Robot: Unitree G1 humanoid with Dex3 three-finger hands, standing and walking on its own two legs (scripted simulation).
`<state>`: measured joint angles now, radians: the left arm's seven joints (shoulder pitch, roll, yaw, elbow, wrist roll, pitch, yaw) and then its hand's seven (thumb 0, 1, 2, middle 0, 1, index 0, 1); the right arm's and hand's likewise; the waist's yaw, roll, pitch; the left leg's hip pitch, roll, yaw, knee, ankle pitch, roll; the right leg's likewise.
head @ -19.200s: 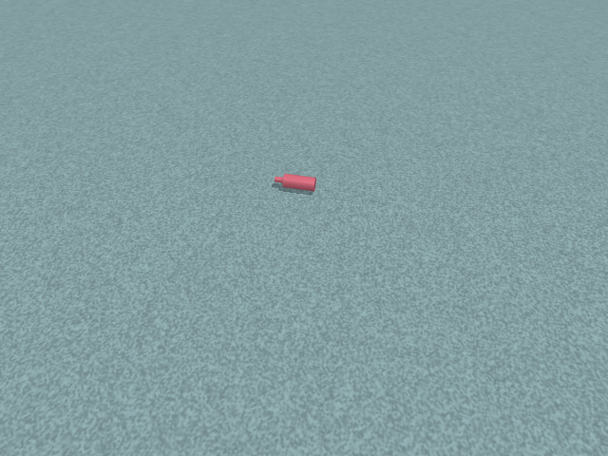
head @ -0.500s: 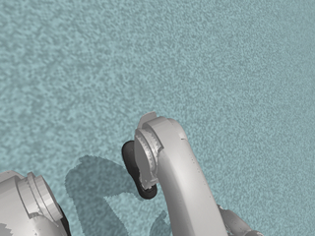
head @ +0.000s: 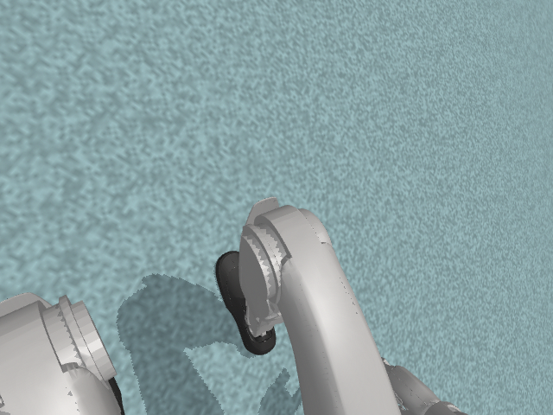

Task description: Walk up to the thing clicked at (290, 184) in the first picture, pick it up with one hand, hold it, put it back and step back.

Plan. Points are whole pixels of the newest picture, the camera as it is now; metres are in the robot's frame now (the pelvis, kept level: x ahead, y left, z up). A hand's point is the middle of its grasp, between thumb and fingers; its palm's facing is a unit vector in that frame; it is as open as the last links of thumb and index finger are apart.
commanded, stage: close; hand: left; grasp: from above
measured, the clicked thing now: out of the picture +0.50 +0.34 -0.27
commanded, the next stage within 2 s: settle in 0.34 s
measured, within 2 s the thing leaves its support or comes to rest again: leaves its support in 0.72 s
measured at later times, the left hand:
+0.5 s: hand out of the picture +0.48 +0.33 -0.23, palm faces -0.46 -0.09 -0.88, open 9.5 cm
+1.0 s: hand out of the picture +0.49 +0.35 -0.17, palm faces -0.38 -0.06 -0.92, open 9.2 cm
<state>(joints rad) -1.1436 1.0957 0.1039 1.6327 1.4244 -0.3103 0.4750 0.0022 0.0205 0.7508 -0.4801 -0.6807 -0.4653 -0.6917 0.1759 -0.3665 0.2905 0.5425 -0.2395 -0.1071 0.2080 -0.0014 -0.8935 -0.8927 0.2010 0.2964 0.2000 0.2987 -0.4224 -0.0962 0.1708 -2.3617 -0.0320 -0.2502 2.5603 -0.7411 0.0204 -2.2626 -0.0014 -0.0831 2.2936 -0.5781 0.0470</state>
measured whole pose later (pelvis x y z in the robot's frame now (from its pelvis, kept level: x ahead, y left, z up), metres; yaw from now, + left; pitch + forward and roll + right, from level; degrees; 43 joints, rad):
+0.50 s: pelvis +0.00 +0.00 +0.00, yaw +0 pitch +29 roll -18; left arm -1.13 1.10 0.11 1.61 1.40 -0.29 0.44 0.00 0.14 0.58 -0.61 -0.58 -0.61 -0.56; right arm 0.19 -0.38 0.29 0.54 -0.23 -0.10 0.19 0.00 -0.90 -0.89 0.20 0.30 0.20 0.30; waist -0.42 -0.09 0.18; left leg -2.37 -0.03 -0.25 2.56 -0.73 0.03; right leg -2.26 0.00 -0.08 2.29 -0.57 0.04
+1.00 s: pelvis +0.00 +0.00 +0.01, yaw +2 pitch +33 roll -17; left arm -1.08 0.95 0.08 1.36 1.36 -0.24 0.32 0.01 0.14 0.46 -0.74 -0.45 -0.73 -0.45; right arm 0.21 -0.36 0.16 0.56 -0.18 -0.07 0.22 0.00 -0.91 -0.90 0.20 0.30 0.20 0.30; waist -0.34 -0.02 0.05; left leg -2.39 -0.05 -0.21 2.50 -0.72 0.02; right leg -2.28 -0.04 -0.06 2.27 -0.59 0.03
